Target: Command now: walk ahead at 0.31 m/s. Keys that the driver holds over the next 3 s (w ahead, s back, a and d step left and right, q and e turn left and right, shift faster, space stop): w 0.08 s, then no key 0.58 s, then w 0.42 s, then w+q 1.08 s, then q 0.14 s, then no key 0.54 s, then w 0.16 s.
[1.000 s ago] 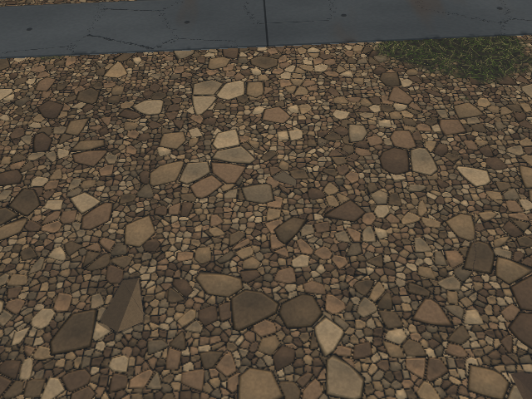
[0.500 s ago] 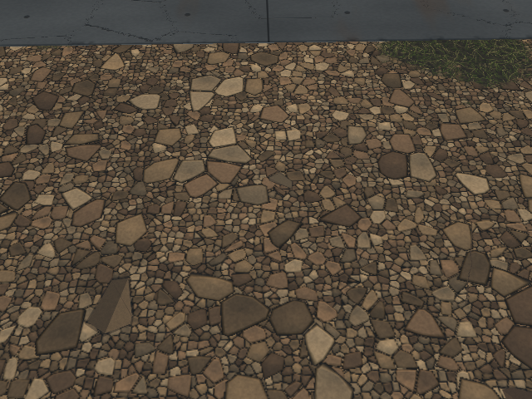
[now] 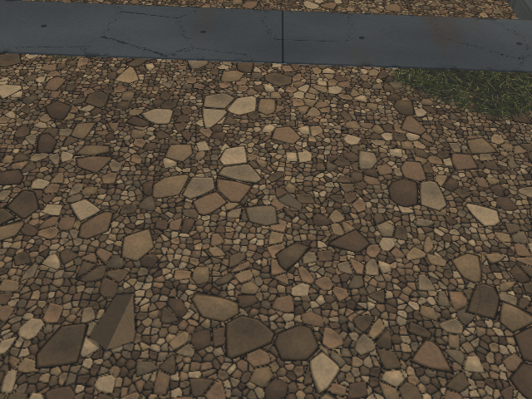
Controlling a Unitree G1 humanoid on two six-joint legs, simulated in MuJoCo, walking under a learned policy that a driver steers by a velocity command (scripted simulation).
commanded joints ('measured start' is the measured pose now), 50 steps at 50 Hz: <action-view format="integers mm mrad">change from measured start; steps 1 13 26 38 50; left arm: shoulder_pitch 2 -85 -224 -256 -565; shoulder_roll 148 91 183 125 34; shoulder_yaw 25 26 33 40 2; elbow -45 -104 -119 -74 -242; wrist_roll -6 -1 27 -15 -34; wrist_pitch -10 0 35 24 -58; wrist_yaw -9 -5 7 -8 -75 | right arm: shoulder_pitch -124 75 178 153 417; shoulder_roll -58 -79 -103 -63 -119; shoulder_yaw -12 4 -1 7 -1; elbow -81 -39 -9 -7 34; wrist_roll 4 -47 -45 -21 -37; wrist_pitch -43 -44 -8 27 -31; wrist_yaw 19 22 -5 -21 0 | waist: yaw -8 -14 -57 -43 -136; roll -78 106 -45 -10 92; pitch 158 30 -53 56 168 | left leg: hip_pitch -94 240 142 41 746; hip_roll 20 173 37 -3 367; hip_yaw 26 -132 -44 -18 -391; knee -140 -583 -377 -334 -507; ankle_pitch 46 820 443 -162 629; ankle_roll -3 89 15 29 169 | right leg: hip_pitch -77 -484 -8 -187 -1215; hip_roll -248 -99 -144 -118 -115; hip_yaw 237 40 95 167 11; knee -226 739 80 68 853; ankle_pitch -51 77 741 -171 -164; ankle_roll -161 -8 -59 -133 -47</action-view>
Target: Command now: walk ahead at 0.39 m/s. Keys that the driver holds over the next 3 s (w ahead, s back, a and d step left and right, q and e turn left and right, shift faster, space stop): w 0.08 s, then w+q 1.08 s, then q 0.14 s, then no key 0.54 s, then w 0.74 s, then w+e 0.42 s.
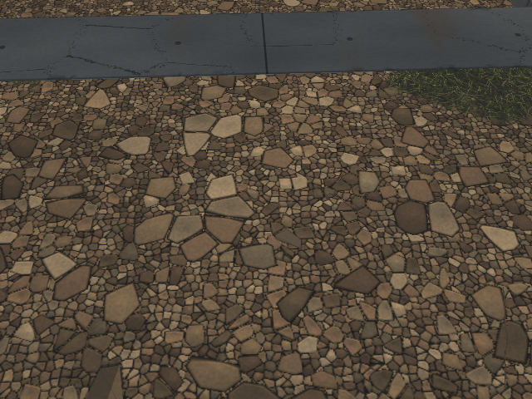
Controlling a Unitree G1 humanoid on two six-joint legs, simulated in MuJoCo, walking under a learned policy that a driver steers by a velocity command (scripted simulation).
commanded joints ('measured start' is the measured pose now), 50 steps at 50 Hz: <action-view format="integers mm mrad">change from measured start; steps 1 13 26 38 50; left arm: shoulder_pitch -277 210 75 174 30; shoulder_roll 25 222 149 241 170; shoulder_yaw -16 37 15 47 31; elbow -169 -80 -17 -40 -190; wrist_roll -8 48 64 26 41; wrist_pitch -29 -4 -29 22 -20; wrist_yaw -19 -8 48 59 38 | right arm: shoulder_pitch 114 52 -246 -479 -242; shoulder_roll -106 -60 -103 -98 -187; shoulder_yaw -3 -12 -89 -63 -88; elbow -6 -115 -248 -405 -390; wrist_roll -3 53 22 24 12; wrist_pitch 8 -19 62 52 3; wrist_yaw -1 -3 -5 73 31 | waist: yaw -32 166 32 84 81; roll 50 -215 -59 -90 3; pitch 181 -289 85 97 -62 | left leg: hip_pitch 307 -586 -754 -629 -122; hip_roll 349 -26 137 49 160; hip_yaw -319 -227 -180 83 -352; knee -241 913 550 164 -286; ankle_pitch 680 -21 485 319 598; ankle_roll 183 7 26 86 270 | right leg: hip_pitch -631 847 435 695 -41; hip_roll -106 -412 -286 -314 -134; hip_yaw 56 807 39 -195 137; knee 88 -867 -1034 -816 21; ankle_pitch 28 112 290 854 217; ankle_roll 2 -198 -93 -52 85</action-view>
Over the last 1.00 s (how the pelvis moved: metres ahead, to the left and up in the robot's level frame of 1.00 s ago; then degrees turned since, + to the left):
0.22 0.03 -0.02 1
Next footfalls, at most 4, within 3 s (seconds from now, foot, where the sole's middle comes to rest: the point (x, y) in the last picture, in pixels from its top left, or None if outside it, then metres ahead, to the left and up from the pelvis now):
0.22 right None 0.27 -0.16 -0.76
0.82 left None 0.50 0.15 -0.76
1.32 right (211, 274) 0.86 0.15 -0.76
1.70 left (150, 341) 0.66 0.30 -0.76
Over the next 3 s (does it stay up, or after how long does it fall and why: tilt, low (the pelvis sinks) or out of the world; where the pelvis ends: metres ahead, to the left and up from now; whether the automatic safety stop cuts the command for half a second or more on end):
stays up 1.06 0.54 0.01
